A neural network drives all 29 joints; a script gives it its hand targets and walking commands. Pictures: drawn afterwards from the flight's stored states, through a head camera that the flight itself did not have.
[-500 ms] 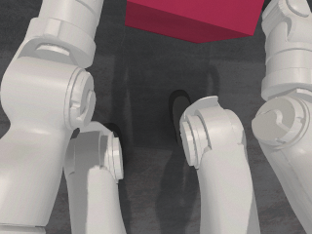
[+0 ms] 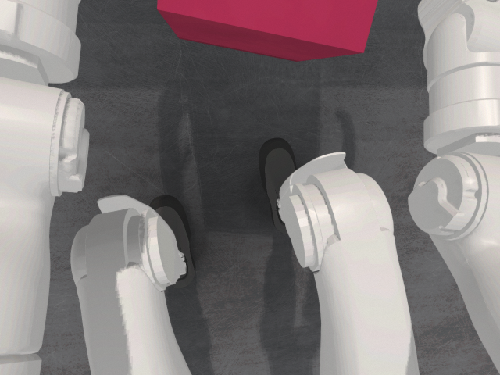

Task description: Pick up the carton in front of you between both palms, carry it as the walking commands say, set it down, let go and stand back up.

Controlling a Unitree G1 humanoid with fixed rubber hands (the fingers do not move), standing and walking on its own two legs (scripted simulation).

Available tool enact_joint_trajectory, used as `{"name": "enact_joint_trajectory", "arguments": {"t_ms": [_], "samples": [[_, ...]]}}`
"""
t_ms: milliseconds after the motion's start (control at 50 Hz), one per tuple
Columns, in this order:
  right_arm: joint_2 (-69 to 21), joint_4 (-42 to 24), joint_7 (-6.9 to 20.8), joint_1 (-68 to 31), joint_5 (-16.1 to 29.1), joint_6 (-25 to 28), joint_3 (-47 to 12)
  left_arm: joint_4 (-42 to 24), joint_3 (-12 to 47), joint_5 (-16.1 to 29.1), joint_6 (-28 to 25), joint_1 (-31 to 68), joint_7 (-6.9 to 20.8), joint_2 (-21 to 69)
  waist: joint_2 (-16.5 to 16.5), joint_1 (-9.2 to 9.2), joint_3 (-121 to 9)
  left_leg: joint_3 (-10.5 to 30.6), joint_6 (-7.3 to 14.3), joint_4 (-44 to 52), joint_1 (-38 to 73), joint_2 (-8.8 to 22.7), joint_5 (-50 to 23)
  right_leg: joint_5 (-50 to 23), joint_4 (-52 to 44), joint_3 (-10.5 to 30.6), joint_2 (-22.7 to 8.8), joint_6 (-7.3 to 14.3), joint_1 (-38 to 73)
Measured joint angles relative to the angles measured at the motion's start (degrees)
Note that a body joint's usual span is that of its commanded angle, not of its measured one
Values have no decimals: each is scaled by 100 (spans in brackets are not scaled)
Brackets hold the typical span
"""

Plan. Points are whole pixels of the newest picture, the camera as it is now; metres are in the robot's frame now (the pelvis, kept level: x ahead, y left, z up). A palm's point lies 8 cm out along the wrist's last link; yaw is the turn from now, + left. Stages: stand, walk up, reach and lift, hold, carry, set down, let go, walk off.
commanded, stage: set down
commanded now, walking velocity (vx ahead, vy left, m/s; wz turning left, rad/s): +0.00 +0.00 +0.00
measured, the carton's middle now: out of the picture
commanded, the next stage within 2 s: let go in 0.86 s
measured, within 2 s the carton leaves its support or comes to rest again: neither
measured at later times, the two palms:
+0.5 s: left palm out of the picture +0.65 +0.06 +0.01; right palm out of the picture +0.50 -0.30 +0.01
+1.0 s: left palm out of the picture +0.64 +0.07 +0.15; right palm out of the picture +0.49 -0.30 +0.15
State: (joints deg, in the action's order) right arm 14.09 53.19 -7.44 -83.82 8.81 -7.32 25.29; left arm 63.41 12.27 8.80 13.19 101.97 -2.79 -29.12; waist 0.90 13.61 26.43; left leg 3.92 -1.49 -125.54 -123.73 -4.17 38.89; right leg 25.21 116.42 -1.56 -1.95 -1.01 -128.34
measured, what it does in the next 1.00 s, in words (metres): rises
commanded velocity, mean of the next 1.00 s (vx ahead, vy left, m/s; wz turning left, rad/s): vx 0.00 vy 0.00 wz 0.00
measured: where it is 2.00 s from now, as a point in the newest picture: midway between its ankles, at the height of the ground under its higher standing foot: (230, 228)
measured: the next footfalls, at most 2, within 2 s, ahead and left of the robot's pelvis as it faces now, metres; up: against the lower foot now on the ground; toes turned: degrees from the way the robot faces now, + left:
none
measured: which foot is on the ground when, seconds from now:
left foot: down 0.00-1.00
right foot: down 0.00-1.00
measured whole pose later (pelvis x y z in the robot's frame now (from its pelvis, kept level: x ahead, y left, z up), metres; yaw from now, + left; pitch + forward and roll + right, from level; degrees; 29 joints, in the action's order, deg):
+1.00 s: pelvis +0.04 +0.00 +0.24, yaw +1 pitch +47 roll +1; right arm 6.7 35.5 -1.2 -60.3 -2.9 -16.1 29.2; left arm 58.4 -10.7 -8.5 17.7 81.0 2.8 -20.7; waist 4.1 13.4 -0.9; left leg 3.6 -1.0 -68.2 -91.7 -4.0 23.7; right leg 13.7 62.6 1.5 -0.3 -1.2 -96.0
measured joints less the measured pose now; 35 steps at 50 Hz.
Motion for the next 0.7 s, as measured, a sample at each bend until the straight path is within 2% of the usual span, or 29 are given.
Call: {"name": "enact_joint_trajectory", "arguments": {"t_ms": [120,280,580,700], "samples": [[-199,-437,-184,152,-76,-406,-199,256,-523,-261,233,-117,120,-90,187,106,-523,-143,70,539,284,129,-52,-96,-501,147,180,-68,204],[-245,-719,-119,582,-225,-646,-124,474,-961,-511,289,-312,329,-58,245,142,-1269,-252,124,1416,548,143,-255,-236,-1303,293,266,-125,459],[-446,-1408,183,1378,-526,-977,267,-427,-1238,-989,692,-1086,408,324,250,96,-2280,-104,76,2961,1174,37,-598,-398,-2766,235,198,-80,1180],[-499,-1634,274,1691,-581,-1030,314,-537,-1451,-1149,725,-1361,432,459,304,94,-2471,-62,76,3736,1700,29,-817,-564,-3517,234,193,-70,1732]]}}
